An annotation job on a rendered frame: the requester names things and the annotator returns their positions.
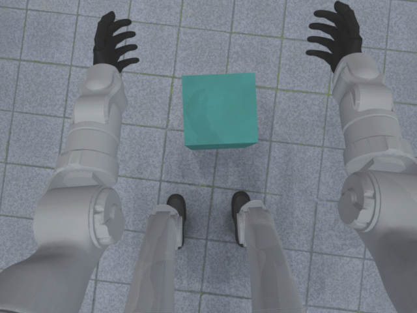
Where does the robot right hand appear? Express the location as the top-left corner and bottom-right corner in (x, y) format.
(306, 1), (362, 73)

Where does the robot left hand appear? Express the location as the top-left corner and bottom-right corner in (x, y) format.
(93, 11), (139, 73)

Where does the robot left upper arm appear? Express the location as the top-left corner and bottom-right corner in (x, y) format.
(0, 185), (125, 313)

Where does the right robot forearm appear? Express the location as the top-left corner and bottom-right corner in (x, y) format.
(332, 53), (417, 174)

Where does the robot right upper arm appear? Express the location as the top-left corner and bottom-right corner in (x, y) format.
(338, 170), (417, 313)

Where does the left robot thigh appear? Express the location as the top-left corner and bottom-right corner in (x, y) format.
(124, 211), (182, 313)

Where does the carton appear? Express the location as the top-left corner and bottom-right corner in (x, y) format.
(182, 72), (258, 150)

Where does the left robot forearm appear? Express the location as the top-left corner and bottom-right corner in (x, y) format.
(33, 63), (128, 239)

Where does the left robot foot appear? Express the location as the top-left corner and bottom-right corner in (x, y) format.
(167, 194), (186, 249)

